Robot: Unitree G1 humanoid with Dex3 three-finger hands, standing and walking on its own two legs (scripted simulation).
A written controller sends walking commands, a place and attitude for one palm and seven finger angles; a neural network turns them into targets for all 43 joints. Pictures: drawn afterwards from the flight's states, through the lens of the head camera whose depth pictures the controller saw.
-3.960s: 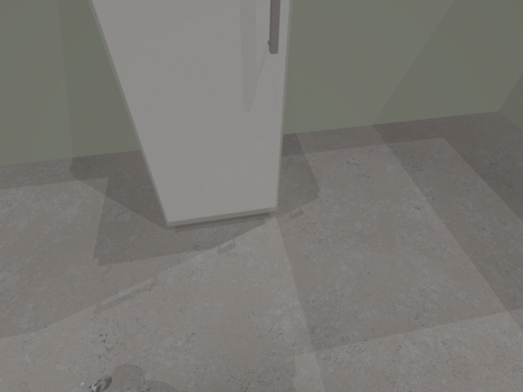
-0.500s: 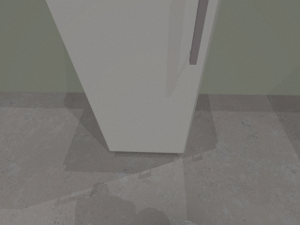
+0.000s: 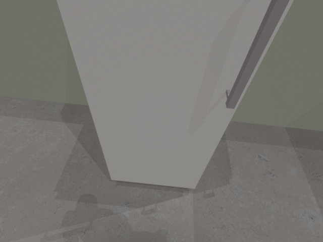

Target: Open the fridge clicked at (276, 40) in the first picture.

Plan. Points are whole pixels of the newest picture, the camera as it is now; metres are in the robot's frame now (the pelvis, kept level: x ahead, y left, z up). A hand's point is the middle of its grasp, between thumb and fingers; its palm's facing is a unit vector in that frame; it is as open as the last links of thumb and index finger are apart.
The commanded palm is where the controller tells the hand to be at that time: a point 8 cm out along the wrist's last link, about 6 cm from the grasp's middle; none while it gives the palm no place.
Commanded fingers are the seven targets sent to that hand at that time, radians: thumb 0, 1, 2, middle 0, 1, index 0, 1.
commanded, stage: come to a stop and stand still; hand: right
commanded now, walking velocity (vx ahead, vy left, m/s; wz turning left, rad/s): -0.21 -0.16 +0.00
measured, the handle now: (257, 38) +0.50 -0.15 +0.28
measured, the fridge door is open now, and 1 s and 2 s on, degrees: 0 0 0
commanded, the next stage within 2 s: look again from close up in 1.34 s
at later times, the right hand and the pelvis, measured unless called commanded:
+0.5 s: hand out of the picture -0.04 -0.25 -0.17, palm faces +0.07 +0.98 -0.18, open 7.4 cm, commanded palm none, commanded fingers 0.00 -0.90 -0.90 0.20 0.30 0.20 0.30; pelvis -0.03 -0.06 +0.01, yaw -1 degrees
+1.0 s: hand out of the picture +0.01 -0.20 -0.17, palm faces +0.01 +0.97 -0.24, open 7.4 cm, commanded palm none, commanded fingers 0.00 -0.90 -0.90 0.20 0.30 0.20 0.30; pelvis -0.02 -0.02 +0.00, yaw +0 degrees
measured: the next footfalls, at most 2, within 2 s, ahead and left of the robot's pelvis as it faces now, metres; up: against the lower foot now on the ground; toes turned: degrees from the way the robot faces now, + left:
right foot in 0.28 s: +0.00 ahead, -0.16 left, +0.00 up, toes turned -4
left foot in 0.66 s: -0.01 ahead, +0.09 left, +0.00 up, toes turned +5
